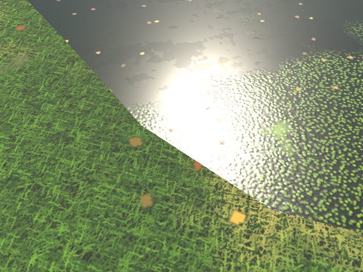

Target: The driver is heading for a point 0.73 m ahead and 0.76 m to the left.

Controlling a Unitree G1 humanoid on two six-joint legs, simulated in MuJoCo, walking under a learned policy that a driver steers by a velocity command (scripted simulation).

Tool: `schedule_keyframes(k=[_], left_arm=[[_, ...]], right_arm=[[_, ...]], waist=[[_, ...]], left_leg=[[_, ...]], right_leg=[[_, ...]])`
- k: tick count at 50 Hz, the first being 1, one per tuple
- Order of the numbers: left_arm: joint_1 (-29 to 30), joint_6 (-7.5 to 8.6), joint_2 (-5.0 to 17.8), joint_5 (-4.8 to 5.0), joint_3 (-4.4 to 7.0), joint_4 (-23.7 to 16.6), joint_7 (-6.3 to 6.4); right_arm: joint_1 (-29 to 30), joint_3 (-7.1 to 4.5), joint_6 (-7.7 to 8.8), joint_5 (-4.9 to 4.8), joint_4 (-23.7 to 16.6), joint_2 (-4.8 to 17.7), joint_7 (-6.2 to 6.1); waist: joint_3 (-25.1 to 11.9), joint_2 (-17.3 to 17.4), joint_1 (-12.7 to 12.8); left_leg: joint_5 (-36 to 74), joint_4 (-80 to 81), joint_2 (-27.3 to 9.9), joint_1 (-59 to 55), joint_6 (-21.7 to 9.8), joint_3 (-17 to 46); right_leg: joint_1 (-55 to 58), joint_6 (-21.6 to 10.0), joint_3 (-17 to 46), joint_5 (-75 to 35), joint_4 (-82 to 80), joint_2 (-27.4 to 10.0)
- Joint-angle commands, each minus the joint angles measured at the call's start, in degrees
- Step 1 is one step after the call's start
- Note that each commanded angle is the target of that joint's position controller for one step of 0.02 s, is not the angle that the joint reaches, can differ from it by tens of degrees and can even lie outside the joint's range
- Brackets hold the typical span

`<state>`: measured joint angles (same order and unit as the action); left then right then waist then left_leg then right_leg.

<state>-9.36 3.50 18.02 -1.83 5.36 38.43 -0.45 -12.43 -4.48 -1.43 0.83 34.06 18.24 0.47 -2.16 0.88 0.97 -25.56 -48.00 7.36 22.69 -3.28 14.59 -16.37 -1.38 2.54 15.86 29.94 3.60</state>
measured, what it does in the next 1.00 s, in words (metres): walks ahead, turning left: left foot, then right foot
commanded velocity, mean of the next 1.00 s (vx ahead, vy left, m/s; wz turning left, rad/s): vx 0.92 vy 0.00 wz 1.00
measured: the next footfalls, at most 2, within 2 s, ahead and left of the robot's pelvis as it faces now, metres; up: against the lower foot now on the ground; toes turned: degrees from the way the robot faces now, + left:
left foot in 0.42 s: +0.36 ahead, +0.19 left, +0.00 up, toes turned +29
right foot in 0.82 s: +0.82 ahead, +0.31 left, +0.00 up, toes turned +49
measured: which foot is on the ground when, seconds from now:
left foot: up 0.00-0.40, down 0.42-0.82, up 0.84-1.00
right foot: down 0.00-0.42, up 0.44-0.80, down 0.82-1.00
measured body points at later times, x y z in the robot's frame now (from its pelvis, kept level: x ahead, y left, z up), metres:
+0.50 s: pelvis +0.29 +0.13 -0.03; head +0.34 +0.13 +0.41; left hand +0.15 +0.36 -0.15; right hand +0.58 -0.02 -0.14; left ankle +0.32 +0.18 -0.73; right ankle +0.14 -0.10 -0.59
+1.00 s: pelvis +0.69 +0.36 +0.00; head +0.71 +0.38 +0.45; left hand +0.49 +0.59 -0.10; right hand +1.02 +0.32 -0.10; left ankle +0.58 +0.36 -0.62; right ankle +0.80 +0.28 -0.73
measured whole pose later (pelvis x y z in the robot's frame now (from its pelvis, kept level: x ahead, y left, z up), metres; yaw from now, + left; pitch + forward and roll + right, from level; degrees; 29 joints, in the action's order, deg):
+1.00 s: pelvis +0.69 +0.36 +0.00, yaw +58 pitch +0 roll -2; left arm -17.9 3.7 18.1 -2.7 2.8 43.0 0.2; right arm -11.2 -3.5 0.4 1.9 42.0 22.3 2.7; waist 1.9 3.4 0.6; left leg -15.6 -77.0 0.7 30.7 -6.3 1.0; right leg -12.5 1.5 -8.4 17.4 29.9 -2.7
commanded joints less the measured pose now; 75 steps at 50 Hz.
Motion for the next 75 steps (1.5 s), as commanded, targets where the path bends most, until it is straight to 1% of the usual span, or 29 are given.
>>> schedule_keyframes(k=[1, 4, 14, 17, 19, 21, 22, 23, 26, 28, 33, 38, 39, 41, 42, 43, 44, 46, 50, 58, 60, 62, 63, 64, 65, 66, 69, 71, 75], left_arm=[[-4.64, -1.47, 9.09, -0.59, 1.74, -2.4, 0.45], [-5.17, -0.73, 7.07, 0.38, 0.22, -1.41, 1.05], [-18.99, 1.51, 6.78, -0.77, -0.53, 5.6, 1.12], [-19.16, 1.22, 8.21, -0.52, -0.84, 7.53, 1.73], [-18.61, -0.1, 12.59, -0.36, -0.03, 8.01, 2.45], [-14.76, -0.59, 12.04, -0.52, -0.25, 6.47, 1.89], [-13.81, 0.09, 4.06, -0.2, -2.16, 0.65, 0.11], [-7.65, 1.26, 8.01, 0.12, -1.74, -3.18, 0.24], [-3.75, 2.44, 6.6, -0.67, -2.78, -3.58, 0.38], [-7.64, 0.28, 6.44, -2.55, -3.05, -2.02, 0.06], [7.52, -0.91, 3.67, -1.28, -4.78, -8.78, -1.18], [7.34, -0.31, 5.36, 0.33, -4.41, -8.64, -0.93], [1.78, -0.31, 7.74, 0.12, -3.38, -7.12, -0.26], [-21.94, -0.24, 13.15, 0.27, -0.29, -1.59, 2.12], [-29.06, 0.29, 16.93, -2.27, 0.79, 0.03, 3.06], [-20.47, 0.23, 18.3, -2.68, 1.03, -1.75, 2.18], [-11.79, -0.1, 11.88, -2.02, 0.32, -3.45, 1.82], [-9.52, -0.35, 5.95, -1.74, -1.12, -1.77, 1.36], [-13.47, 1.85, 1.32, 0.17, -2.61, 5.41, -0.44], [-16.74, 2.87, 5.91, -0.09, -2.01, 8.73, 0.71], [-18.05, 1.99, 8.8, -0.09, -1.48, 8.16, 1.69], [-14.91, 0.0, 12.67, -0.06, -0.32, 7.22, 2.32], [-12.33, -0.67, 11.44, -0.09, -0.61, 6.46, 1.93], [-12.71, -0.74, 7.87, -0.78, -1.11, 6.26, 0.89], [-19.46, -0.56, 2.48, 0.53, -2.24, 1.46, 0.97], [-13.98, 0.07, 6.46, 1.45, -2.17, -1.23, 1.47], [-7.1, 3.4, 7.21, 4.14, -1.25, -1.8, 3.71], [-10.35, 2.21, 7.37, 3.76, -0.41, -1.2, 3.6], [-2.44, 1.98, 0.43, 1.37, -1.95, -4.07, 2.37]], right_arm=[[10.77, -1.21, 1.65, 2.24, -8.07, 7.03, 2.32], [5.96, -0.86, 0.64, 1.98, -5.2, 6.03, 4.62], [21.16, 1.81, 0.6, 1.15, -7.05, 2.55, 6.49], [19.94, 2.76, 0.71, 1.07, -6.19, 0.97, 5.53], [7.03, 1.4, 0.98, 0.74, -2.98, 3.82, 4.22], [-14.95, -2.18, 1.77, 0.59, 4.39, 9.94, 2.08], [-9.43, -3.97, 0.69, 0.11, 3.73, 17.08, 1.21], [-12.84, -4.41, 0.28, 0.34, 2.2, 18.4, 1.05], [-10.51, -2.94, 2.16, 0.46, 6.4, 13.0, -0.77], [-6.17, -1.09, 3.6, 0.11, 5.84, 9.25, -1.04], [-6.07, -1.09, 6.1, 0.13, 6.24, 9.52, -0.31], [-8.6, -2.3, 5.94, -1.16, 8.21, 12.59, -0.22], [-8.59, -2.68, 5.93, -1.02, 8.51, 14.24, -0.37], [-2.67, -2.58, 6.51, 0.25, 8.01, 14.64, 0.16], [-3.46, 0.18, 7.21, -0.06, 6.02, 3.34, -0.13], [-8.62, 1.43, 6.96, -2.14, 2.86, 2.9, -0.28], [-5.19, 1.03, 5.86, -0.3, 4.99, 6.79, -0.57], [0.5, 0.86, 4.13, 1.35, 5.46, 6.9, 1.22], [4.98, 2.51, 1.2, 1.31, 1.9, 0.99, 3.38], [20.74, 4.45, 1.71, 1.1, -3.93, 0.25, 5.75], [16.57, 4.13, 1.9, 0.34, -1.67, 0.93, 5.12], [2.55, 2.72, 2.81, 1.18, 2.04, 3.87, 3.86], [-11.86, 1.01, 3.69, 1.41, 7.19, 6.18, 2.45], [-13.79, -0.72, 3.48, 1.41, 9.64, 9.19, 0.5], [-8.37, -2.64, 2.45, 2.69, 6.22, 17.18, 0.06], [-11.53, -3.3, 1.85, 0.6, 4.12, 16.12, -0.24], [2.83, -1.78, 5.28, -3.1, 1.4, 9.19, 0.7], [6.03, -1.01, 6.14, -2.23, 1.93, 6.42, 0.33], [1.65, -0.34, 5.53, -1.79, 5.58, 3.52, -1.78]], waist=[[5.8, -5.82, 3.13], [4.46, -8.11, 0.88], [13.56, -7.01, 5.34], [10.54, -7.04, 2.41], [1.73, -10.5, -5.48], [-9.1, -7.1, -14.98], [-8.91, 11.99, -7.23], [-16.42, 3.51, -9.96], [1.45, -5.8, -4.02], [5.4, -4.22, 0.71], [11.39, -0.27, -0.77], [4.12, 0.56, -2.19], [-0.24, 0.72, 0.31], [-10.95, 0.16, 14.1], [-16.1, -15.35, 13.25], [-20.1, -26.68, 5.16], [-10.75, -15.43, 4.26], [-0.89, -2.99, 3.41], [5.79, -4.27, 0.09], [12.47, -2.2, -0.3], [6.4, -4.77, -2.43], [1.08, -7.47, -10.7], [-4.74, -7.18, -15.79], [-4.76, -0.15, -12.93], [-10.1, 12.29, -4.19], [-20.82, 2.21, -8.34], [-7.15, -12.75, -0.53], [-1.57, -7.95, 3.44], [0.88, -1.18, 0.95]], left_leg=[[5.61, -17.91, -5.16, 32.22, 0.39, -4.3], [13.2, -25.15, -7.49, 27.21, 2.55, -8.45], [16.45, -9.36, -10.76, 29.44, -0.25, -19.8], [10.6, 1.06, -4.92, 15.14, -5.04, -27.84], [5.29, 2.56, 0.06, -0.18, -8.07, -28.26], [5.32, 12.01, -0.25, -33.03, -11.74, -17.93], [-7.34, 20.26, -16.92, -47.43, -18.68, 13.61], [-7.19, 27.47, -20.81, -50.73, -21.89, 30.98], [10.76, 31.88, -16.19, -28.92, -17.4, 16.95], [17.67, 32.5, -11.81, -16.96, -17.4, 10.72], [20.3, 39.99, -6.67, -0.67, -15.12, 6.94], [48.9, 32.5, -7.52, -10.37, -9.08, 6.85], [57.54, 24.65, -7.38, -13.14, -7.36, 7.15], [54.05, -4.52, -4.32, -3.43, -4.64, 4.64], [5.16, -27.43, 1.92, 10.23, -4.43, -0.29], [-1.99, -35.53, 1.62, 18.7, -4.19, -4.32], [5.42, -36.1, -3.95, 21.02, -4.37, -6.15], [9.83, -31.83, -8.65, 19.15, -3.54, -8.8], [11.85, -30.27, -12.92, 20.93, -2.88, -9.23], [25.26, 0.94, -7.98, 14.22, -5.71, -25.22], [22.56, 2.13, -3.44, 7.25, -7.1, -27.6], [18.16, 6.89, -1.21, -6.62, -9.36, -24.7], [23.48, 12.27, -1.08, -22.29, -11.15, -19.81], [22.41, 14.06, -4.91, -33.51, -10.62, -13.11], [57.49, 10.22, -23.0, -49.85, -18.69, 13.07], [59.83, 17.67, -25.55, -51.95, -22.77, 20.43], [41.45, 28.9, -20.95, -27.49, -16.06, 14.27], [51.19, 29.99, -18.74, -13.69, -13.66, 6.58], [64.34, 29.2, -8.63, -3.59, -8.31, -7.4]], right_leg=[[16.6, -4.0, 29.92, 29.26, -18.56, -24.69], [12.78, -2.17, 12.47, 15.58, -19.87, -17.86], [20.21, -1.68, -10.46, -10.28, -24.17, -17.98], [21.96, -0.1, -18.47, -57.24, -16.0, -16.9], [23.01, -0.61, -18.37, -84.05, 2.01, -19.84], [3.54, -0.58, -16.73, -58.72, 34.28, -18.57], [-24.69, 3.63, -15.28, 6.48, 56.06, -5.79], [-30.82, 3.14, -2.27, 6.79, 62.78, -3.79], [-28.96, 2.49, 1.16, 4.75, 49.43, -10.9], [-23.47, 3.89, 1.17, 8.21, 44.68, -12.4], [-17.17, 6.16, -2.32, -7.25, 20.9, -11.57], [0.17, 2.99, -3.18, -17.5, 4.89, -4.82], [6.92, 2.32, -2.86, -13.32, 4.48, -2.87], [32.57, 1.36, -1.9, -2.8, 6.15, -6.16], [43.5, -0.88, 17.57, 20.19, 0.39, -22.61], [41.03, -3.72, 47.72, 28.39, -14.2, -32.24], [31.59, -4.71, 42.3, 35.69, -15.73, -29.33], [19.21, -4.14, 23.48, 18.34, -14.92, -24.48], [10.95, -1.37, 4.17, -6.27, -17.06, -22.38], [13.43, 1.43, -20.22, -41.95, -22.58, -15.63], [20.16, 2.17, -21.18, -72.55, -13.95, -16.64], [19.03, 0.97, -19.15, -80.53, 5.39, -19.77], [13.21, 0.13, -17.69, -71.1, 21.43, -19.5], [-0.39, 1.25, -16.83, -21.3, 38.97, -12.52], [-22.38, 4.79, -13.36, 18.83, 65.05, -4.47], [-26.42, 4.31, -3.1, 12.78, 68.15, -5.02], [-22.89, 5.15, 2.75, 6.73, 54.98, -9.93], [-17.13, 6.12, 2.56, 4.93, 49.76, -12.87], [-13.61, 5.83, -3.82, -5.31, 29.06, -9.0]])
